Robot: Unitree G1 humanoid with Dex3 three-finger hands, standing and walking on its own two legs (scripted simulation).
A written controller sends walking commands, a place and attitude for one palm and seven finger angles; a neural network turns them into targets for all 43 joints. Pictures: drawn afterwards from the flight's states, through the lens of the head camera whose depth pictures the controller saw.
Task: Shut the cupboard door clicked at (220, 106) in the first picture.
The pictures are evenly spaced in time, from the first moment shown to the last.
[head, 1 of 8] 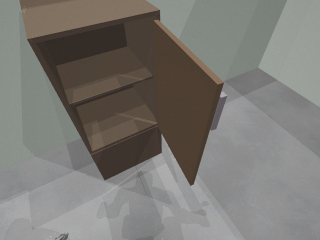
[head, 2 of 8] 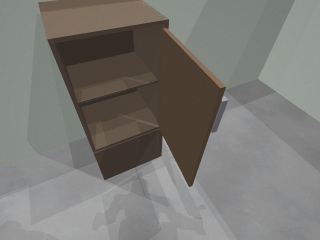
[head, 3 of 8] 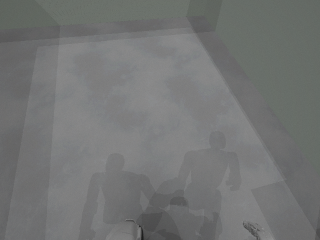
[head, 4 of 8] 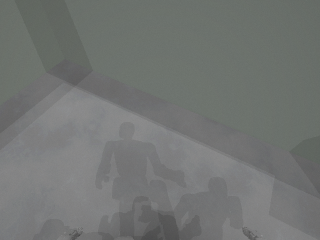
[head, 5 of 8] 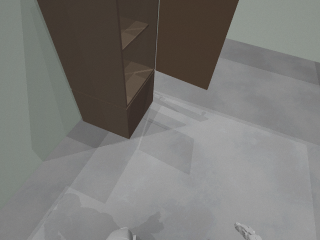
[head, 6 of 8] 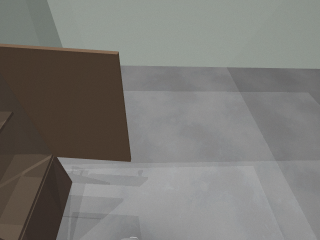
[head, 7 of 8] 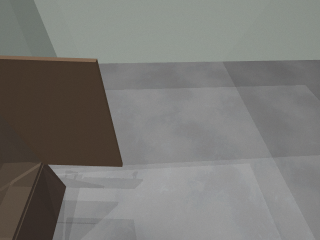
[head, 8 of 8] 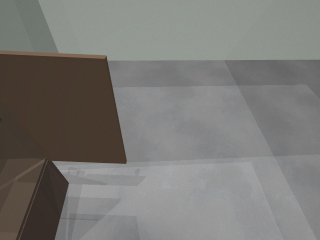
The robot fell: no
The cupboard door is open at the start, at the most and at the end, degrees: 85 85 85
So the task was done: no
